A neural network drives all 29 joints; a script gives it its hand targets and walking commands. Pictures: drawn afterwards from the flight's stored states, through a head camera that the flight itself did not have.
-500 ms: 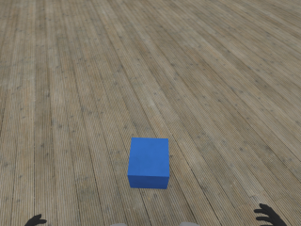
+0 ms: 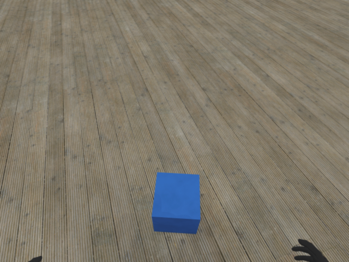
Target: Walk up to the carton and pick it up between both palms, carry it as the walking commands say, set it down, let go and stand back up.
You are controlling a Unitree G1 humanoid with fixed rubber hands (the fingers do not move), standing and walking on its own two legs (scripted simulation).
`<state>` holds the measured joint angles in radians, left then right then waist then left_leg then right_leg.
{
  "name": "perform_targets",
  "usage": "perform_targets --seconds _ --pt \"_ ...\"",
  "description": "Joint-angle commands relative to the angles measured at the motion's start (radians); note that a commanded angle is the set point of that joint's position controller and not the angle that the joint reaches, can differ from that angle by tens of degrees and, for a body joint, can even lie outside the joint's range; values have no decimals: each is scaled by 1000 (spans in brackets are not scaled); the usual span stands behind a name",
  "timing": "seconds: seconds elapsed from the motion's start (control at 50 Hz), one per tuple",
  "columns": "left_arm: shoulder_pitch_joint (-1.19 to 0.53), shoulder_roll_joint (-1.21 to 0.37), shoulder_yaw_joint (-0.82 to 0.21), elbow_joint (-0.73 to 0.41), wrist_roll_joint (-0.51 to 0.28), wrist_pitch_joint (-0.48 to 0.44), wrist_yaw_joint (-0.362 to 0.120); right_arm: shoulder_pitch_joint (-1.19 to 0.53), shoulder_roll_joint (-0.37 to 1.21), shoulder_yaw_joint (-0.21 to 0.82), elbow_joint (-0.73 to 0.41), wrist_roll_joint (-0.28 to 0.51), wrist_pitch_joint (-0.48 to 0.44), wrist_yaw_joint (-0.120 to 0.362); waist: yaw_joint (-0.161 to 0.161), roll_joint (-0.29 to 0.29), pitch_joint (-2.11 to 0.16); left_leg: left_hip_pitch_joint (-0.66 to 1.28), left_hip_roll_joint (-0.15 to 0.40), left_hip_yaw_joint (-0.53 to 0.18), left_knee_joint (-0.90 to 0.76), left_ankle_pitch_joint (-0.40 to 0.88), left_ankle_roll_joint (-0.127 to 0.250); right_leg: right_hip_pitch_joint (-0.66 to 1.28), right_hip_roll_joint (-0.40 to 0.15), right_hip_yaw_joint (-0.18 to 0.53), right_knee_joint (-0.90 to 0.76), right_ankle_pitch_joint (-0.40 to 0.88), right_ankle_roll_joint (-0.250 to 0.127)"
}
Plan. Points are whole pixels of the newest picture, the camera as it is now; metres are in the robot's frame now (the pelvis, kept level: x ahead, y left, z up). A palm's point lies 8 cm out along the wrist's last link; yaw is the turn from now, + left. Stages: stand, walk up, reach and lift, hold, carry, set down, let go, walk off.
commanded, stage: walk up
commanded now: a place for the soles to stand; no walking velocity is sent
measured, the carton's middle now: (176, 203) +0.53 -0.03 -0.66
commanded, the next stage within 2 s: reach and lift in 1.52 s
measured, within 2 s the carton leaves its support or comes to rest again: neither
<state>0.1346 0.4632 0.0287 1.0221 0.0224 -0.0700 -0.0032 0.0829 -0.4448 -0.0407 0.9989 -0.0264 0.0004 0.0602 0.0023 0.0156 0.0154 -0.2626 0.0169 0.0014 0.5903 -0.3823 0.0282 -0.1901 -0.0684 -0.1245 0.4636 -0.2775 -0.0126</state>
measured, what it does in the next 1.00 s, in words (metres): steps on the spot: right foot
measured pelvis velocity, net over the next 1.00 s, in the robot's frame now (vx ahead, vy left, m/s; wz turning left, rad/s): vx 0.09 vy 0.03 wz -0.10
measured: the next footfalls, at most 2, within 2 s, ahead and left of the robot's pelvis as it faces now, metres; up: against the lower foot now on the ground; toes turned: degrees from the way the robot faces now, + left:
right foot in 0.42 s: +0.17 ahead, -0.10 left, +0.00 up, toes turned -1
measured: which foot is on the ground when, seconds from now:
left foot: down 0.00-1.00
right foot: down 0.00-0.14, up 0.16-0.40, down 0.42-1.00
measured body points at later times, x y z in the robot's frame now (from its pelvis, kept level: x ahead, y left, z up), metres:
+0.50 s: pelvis +0.08 +0.03 -0.02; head +0.11 +0.03 +0.43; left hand +0.19 +0.36 -0.13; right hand +0.16 -0.30 -0.12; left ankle +0.06 +0.14 -0.74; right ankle +0.13 -0.09 -0.74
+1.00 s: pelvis +0.09 +0.03 +0.00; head +0.11 +0.03 +0.45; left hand +0.25 +0.33 -0.11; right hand +0.19 -0.31 -0.10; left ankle +0.06 +0.14 -0.74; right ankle +0.13 -0.09 -0.74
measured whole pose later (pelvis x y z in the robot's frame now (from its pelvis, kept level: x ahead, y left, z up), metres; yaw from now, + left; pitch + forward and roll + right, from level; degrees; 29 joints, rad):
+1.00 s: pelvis +0.09 +0.03 +0.00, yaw -6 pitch -2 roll +1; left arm 0.02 0.41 0.00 1.06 0.00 -0.01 -0.01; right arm 0.03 -0.42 -0.03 1.04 0.00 -0.01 0.00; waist 0.00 -0.02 0.07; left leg -0.08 0.02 0.11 0.39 -0.28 0.00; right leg -0.24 0.00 0.03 0.43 -0.15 0.00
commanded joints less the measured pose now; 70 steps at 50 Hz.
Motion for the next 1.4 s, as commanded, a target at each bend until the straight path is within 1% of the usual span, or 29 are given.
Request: perform_targets --seconds 0.0,0.04,0.06,0.08,0.1,0.12,0.14,0.16,0.18,0.2,0.24,0.28,0.32,0.34,0.38,0.4,0.42,0.44,0.46,0.48,0.5,0.52,0.54,0.58,0.62,0.94,1.1,1.22,1.38 --pt "112 314 90 -55 9 -17 14 -121 -182 -50 -131 -12 -15 15 65 -132 98 -414 79 -60 188 -62 4 172 -372 475 -291 -407 -240" --pt "51 305 89 -91 12 -17 9 -64 -178 -56 -134 -2 -22 28 20 -148 71 -279 93 -48 110 -120 0 74 -332 360 -259 -336 -219" --pt "14 291 81 -107 14 -13 1 -16 -170 -60 -119 0 -25 29 -7 -163 57 -155 66 -3 43 -68 0 -6 -273 275 -221 -278 -186" --pt "-31 262 68 -122 13 -5 -7 67 -157 -67 -87 2 -29 24 -59 -151 34 29 28 46 -44 34 0 -130 -203 181 -148 -234 -143" --pt "-30 203 49 -122 11 3 -12 147 -165 -77 -55 -3 -34 11 -97 -94 -2 216 -18 56 -75 54 -1 -253 -134 115 -7 -206 -100" --pt "-30 117 25 -144 0 6 -11 201 -240 -90 -54 -13 -41 -5 -119 145 13 262 130 -225 -283 -181 48 -393 -10 -3 275 -229 -38" --pt "-23 101 18 -166 -8 10 1 206 -342 -105 -76 -15 -48 -17 -113 285 30 267 333 -572 -403 -242 156 -550 105 98 479 -330 -7" --pt "34 174 34 -135 -8 20 14 158 -330 -106 -100 -2 -48 -29 -71 87 40 191 365 -538 -360 -180 202 -506 60 255 574 -263 -8" --pt "95 196 41 -111 -22 19 14 134 -290 -95 -109 11 -47 -34 -37 39 55 154 337 -436 -328 -69 202 -460 34 256 580 -208 -7" --pt "144 200 45 -97 -28 17 14 112 -260 -89 -119 16 -47 -39 -17 63 67 144 298 -333 -315 25 186 -426 7 238 529 -166 -4" --pt "175 181 46 -83 -14 22 8 91 -229 -82 -132 14 -45 -46 -13 131 48 98 263 -190 -263 298 183 -324 12 179 453 -148 11" --pt "137 145 45 -103 -11 32 3 94 -212 -74 -145 13 -48 -50 -15 129 45 39 265 -101 -202 552 180 -224 11 157 353 -113 10" --pt "127 135 48 -102 -17 37 2 71 -208 -67 -160 25 -47 -56 -9 140 14 14 263 -66 -141 666 163 -121 32 101 263 -46 -2" --pt "127 133 51 -100 -18 40 3 68 -210 -66 -164 29 -43 -58 -3 140 -5 10 259 -64 -107 651 148 -74 47 88 216 -9 -11" --pt "120 142 57 -100 -11 39 4 42 -193 -53 -178 33 -33 -63 20 108 -16 -43 219 -48 -32 487 89 32 57 97 69 121 -34" --pt "107 166 60 -106 -5 34 6 47 -165 -41 -185 35 -31 -65 23 35 -28 -75 189 -30 8 386 49 74 -3 171 27 265 -51" --pt "88 210 66 -119 0 22 9 90 -133 -31 -192 35 -29 -67 1 -85 -57 -93 118 14 106 247 14 77 -145 378 -29 361 -90" --pt "43 240 62 -131 -20 22 10 106 -125 -33 -173 43 -16 -72 -6 -125 -111 -2 20 24 165 -56 -6 -25 -247 515 -45 383 -211" --pt "22 231 53 -131 -21 30 9 113 -132 -30 -155 44 -10 -78 -10 -135 -93 30 13 9 114 -135 0 -58 -236 494 -47 290 -219" --pt "-26 202 37 -138 -20 35 9 125 -136 -29 -133 35 -14 -79 -29 -146 -65 55 26 -11 10 -64 5 -94 -193 430 -28 254 -181" --pt "-57 161 22 -139 -20 42 9 114 -151 -29 -113 28 -23 -77 -33 -126 -40 80 62 -43 -100 8 14 -127 -135 358 -1 222 -115" --pt "-56 122 12 -130 -26 48 6 76 -186 -30 -98 20 -34 -77 -12 -72 -20 57 127 -94 -171 95 28 -116 -69 282 55 231 -57" --pt "-47 120 14 -110 -28 51 4 40 -204 -30 -89 17 -42 -75 11 -49 -22 28 170 -133 -190 210 44 -59 -24 234 81 261 -33" --pt "-63 136 21 -82 -26 50 1 16 -185 -27 -66 25 -44 -73 10 -55 -51 63 152 -65 -163 388 35 7 -26 220 46 347 -35" --pt "-82 135 16 -66 -27 47 1 1 -163 -25 -49 30 -42 -74 3 -20 -87 103 123 -25 -164 437 11 53 -44 232 35 456 -50" --pt "-153 130 0 1 -21 53 -2 -92 -152 -24 2 21 -22 -64 1 -7 -40 162 124 12 -279 240 0 14 -38 245 -61 357 -25" --pt "-132 137 6 -1 -17 51 -2 -80 -145 -24 5 20 -14 -58 -3 -47 -40 179 115 14 -286 118 4 -27 -43 293 -106 248 -26" --pt "-116 135 10 -2 -15 52 -3 -68 -141 -25 10 18 -14 -56 0 -52 -32 180 114 13 -296 91 4 -42 -38 313 -127 189 -23" --pt "-104 131 13 -13 -15 56 -5 -58 -144 -27 5 17 -16 -55 4 -37 -26 172 124 18 -305 96 9 -41 -25 311 -107 210 -23"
